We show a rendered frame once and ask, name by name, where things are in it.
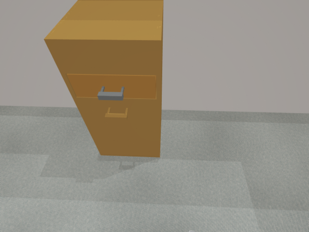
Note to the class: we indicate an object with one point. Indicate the drawer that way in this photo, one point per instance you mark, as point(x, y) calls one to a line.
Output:
point(135, 86)

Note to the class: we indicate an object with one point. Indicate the handle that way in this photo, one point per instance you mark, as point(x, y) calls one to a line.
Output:
point(116, 117)
point(116, 96)

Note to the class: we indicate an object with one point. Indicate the cabinet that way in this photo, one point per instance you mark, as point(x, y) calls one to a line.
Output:
point(114, 37)

